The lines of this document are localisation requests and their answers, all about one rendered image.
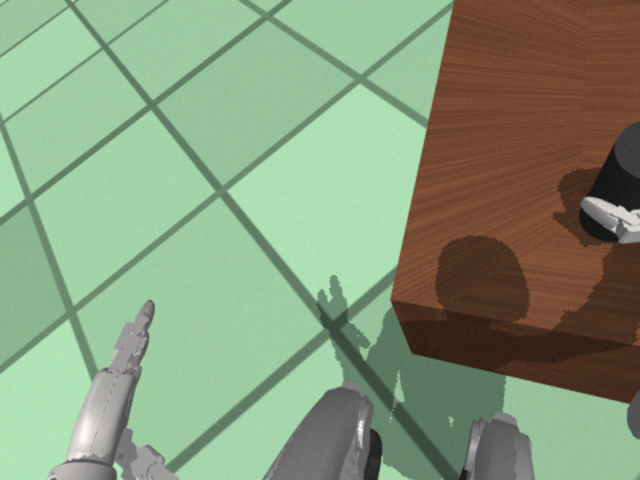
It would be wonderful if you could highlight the left robot arm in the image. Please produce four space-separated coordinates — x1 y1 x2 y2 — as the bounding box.
46 459 117 480

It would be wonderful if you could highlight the left robot hand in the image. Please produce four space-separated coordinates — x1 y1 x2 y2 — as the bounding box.
64 300 179 480

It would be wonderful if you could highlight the left robot foot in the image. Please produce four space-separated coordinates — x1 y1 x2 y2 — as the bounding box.
364 429 382 480

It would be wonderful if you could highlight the bottle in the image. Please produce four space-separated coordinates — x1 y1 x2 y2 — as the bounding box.
579 121 640 242

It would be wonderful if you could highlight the right robot hand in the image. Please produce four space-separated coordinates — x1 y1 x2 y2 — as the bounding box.
580 197 640 244

